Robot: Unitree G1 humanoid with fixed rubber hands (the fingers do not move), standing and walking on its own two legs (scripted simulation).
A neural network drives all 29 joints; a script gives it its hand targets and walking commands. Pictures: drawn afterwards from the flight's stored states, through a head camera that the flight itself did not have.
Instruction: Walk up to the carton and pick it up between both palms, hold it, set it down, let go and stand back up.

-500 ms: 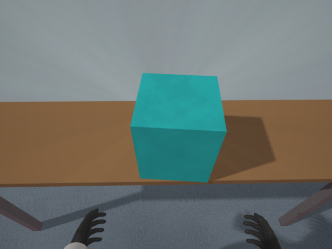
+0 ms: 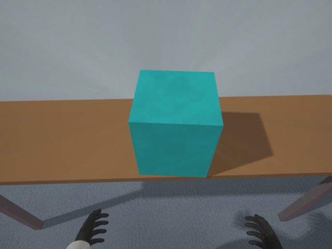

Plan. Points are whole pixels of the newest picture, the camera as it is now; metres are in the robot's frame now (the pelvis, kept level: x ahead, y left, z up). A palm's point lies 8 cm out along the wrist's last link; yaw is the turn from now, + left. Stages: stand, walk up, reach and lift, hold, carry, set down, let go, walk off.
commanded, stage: let go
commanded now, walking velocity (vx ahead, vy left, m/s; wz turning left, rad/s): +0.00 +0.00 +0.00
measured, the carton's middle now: (174, 126) +0.45 +0.01 +0.01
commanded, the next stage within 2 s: stand in 0.04 s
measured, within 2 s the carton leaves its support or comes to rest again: neither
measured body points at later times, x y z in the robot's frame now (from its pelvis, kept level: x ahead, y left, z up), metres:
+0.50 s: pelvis +0.00 +0.01 -0.01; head -0.02 +0.02 +0.44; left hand +0.05 +0.25 -0.14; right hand +0.00 -0.24 -0.15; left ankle -0.01 +0.13 -0.75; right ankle +0.00 -0.12 -0.75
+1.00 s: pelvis -0.01 +0.02 +0.00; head -0.03 +0.02 +0.45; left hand -0.04 +0.23 -0.16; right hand -0.06 -0.19 -0.17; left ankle -0.01 +0.13 -0.75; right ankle +0.00 -0.12 -0.75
